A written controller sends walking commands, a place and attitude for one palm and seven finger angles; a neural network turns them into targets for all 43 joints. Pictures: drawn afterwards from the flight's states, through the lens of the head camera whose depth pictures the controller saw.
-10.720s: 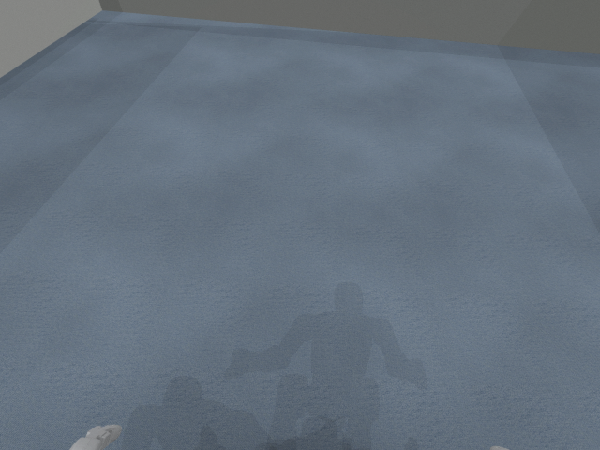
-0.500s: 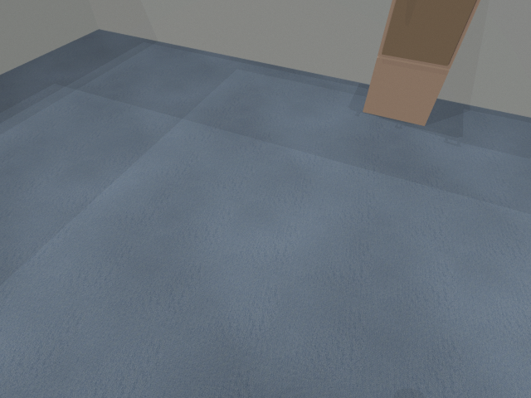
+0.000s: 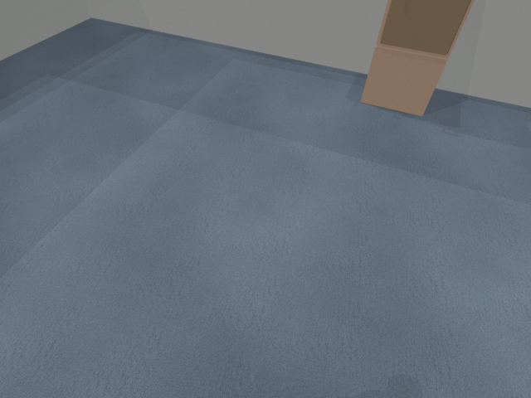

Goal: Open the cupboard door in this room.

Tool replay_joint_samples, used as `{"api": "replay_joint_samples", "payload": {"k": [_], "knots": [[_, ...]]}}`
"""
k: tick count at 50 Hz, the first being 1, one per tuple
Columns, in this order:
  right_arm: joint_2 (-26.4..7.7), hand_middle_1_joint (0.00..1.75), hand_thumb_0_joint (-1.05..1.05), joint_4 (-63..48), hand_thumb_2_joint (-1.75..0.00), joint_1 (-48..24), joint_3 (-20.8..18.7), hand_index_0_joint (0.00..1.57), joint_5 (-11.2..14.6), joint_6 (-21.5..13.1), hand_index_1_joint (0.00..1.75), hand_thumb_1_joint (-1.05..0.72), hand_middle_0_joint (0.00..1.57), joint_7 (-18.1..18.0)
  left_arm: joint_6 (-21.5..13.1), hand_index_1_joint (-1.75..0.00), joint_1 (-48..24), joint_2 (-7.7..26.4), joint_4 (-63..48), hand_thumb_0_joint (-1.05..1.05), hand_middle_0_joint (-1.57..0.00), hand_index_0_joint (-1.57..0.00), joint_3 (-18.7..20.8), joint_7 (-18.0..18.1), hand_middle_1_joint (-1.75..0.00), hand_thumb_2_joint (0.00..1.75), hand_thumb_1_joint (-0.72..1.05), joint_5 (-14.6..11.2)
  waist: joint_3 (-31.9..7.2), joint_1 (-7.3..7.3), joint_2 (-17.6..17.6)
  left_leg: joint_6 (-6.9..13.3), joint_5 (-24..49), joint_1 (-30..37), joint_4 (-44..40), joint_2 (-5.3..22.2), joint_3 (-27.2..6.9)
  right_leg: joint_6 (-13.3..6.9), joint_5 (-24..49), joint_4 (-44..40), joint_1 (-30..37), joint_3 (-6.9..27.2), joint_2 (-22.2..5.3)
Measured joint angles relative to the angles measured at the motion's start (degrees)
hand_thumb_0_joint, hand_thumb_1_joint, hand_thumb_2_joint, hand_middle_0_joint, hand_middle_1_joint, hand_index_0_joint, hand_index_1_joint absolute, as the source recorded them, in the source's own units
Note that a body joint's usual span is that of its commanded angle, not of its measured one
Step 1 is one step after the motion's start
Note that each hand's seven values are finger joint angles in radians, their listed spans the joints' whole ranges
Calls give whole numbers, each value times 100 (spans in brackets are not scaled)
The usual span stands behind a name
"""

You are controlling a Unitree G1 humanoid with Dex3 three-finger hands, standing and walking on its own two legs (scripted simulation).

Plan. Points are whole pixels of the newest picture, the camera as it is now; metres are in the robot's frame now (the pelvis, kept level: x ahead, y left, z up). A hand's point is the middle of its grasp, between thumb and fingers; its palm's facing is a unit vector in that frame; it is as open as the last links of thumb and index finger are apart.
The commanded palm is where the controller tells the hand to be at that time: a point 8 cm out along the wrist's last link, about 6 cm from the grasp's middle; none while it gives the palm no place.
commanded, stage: stand and wait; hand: left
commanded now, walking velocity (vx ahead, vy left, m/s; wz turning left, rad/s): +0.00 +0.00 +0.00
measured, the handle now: out of the picture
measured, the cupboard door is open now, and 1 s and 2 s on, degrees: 0 0 0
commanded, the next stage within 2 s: turn or walk to find it in 0.40 s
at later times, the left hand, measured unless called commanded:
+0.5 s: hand out of the picture +0.03 +0.18 -0.18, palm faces -0.01 -0.98 -0.21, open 7.4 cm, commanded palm none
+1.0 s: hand out of the picture +0.04 +0.22 -0.17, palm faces +0.16 -0.96 -0.24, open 7.4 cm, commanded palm none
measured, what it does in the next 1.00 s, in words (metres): lifts its right foot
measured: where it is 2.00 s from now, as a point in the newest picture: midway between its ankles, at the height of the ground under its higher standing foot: outside the picture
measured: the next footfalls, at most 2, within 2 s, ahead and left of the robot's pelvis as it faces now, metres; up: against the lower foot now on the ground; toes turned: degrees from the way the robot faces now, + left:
right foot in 1.22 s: +0.04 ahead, -0.15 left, +0.00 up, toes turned +16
left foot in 1.82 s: -0.08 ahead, +0.04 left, +0.00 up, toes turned +37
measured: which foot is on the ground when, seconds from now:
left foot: down 0.00-1.00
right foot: down 0.00-0.82, up 0.84-1.00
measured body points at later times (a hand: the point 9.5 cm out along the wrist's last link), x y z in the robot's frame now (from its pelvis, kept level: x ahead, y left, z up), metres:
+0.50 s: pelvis +0.01 +0.00 +0.00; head +0.01 +0.00 +0.45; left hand +0.03 +0.23 -0.16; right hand +0.01 -0.24 -0.16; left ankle +0.01 +0.11 -0.74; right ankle +0.01 -0.12 -0.74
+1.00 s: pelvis +0.00 +0.01 +0.00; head +0.04 +0.02 +0.44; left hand +0.04 +0.27 -0.16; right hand +0.06 -0.23 -0.15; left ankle +0.01 +0.11 -0.74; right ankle -0.04 -0.14 -0.68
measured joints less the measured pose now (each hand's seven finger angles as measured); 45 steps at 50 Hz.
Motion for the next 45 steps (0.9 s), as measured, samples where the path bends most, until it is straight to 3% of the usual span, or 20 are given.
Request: {"api": "replay_joint_samples", "payload": {"k": [9, 22, 35, 42, 45], "knots": [[49, 30, 0, -101, -90, -113, -21, 19, -12, 12, 29, -90, 20, 3, 58, -30, -121, -38, -73, 0, -20, -19, 24, -25, -30, 90, 91, 23, 12, -47, 28, -1, -136, -162, 222, 65, 163, -3, -73, 229, -231, 164, 62], [43, 30, 0, -11, -90, -97, -11, 20, 11, -49, 30, -90, 20, 39, -57, -30, -185, -12, -73, 0, -20, -20, -39, -33, -30, 90, 91, 17, -65, -75, -10, -19, -121, 33, 73, 71, 160, -21, -79, 116, -51, 162, 71], [-149, 30, 0, -284, -90, -164, -82, 19, -31, 170, 29, -90, 20, 120, 66, -30, -337, 123, -380, 0, -20, -20, 76, 0, -30, 90, 91, 17, 77, -79, 14, -6, -243, -547, 620, -76, -262, -6, -299, 496, -371, -263, -86], [-127, 30, 0, -557, -90, -245, -147, 19, -62, 216, 29, -90, 20, 172, 200, -30, -357, 203, -524, 0, -20, -20, 170, -10, -30, 90, 91, 34, 159, -63, -149, 135, -512, -845, 1182, -265, -380, 102, -644, 1139, -618, -391, -282], [-68, 30, 0, -696, -90, -268, -139, 19, -80, 142, 29, -90, 20, 138, 275, -30, -508, 268, -572, 0, -20, -20, 203, 9, -30, 90, 91, 42, 177, -117, -163, 175, -356, -841, 974, -319, -489, 147, -1422, 2393, -1034, -142, -166]]}}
